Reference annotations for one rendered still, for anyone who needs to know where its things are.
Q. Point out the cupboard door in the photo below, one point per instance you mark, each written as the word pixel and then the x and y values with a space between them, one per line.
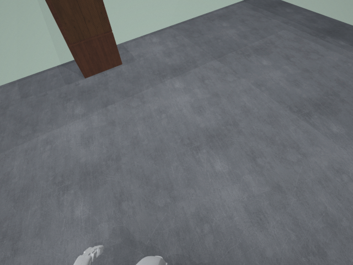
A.
pixel 81 19

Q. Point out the left robot hand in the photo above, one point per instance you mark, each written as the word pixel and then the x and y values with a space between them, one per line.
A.
pixel 89 255

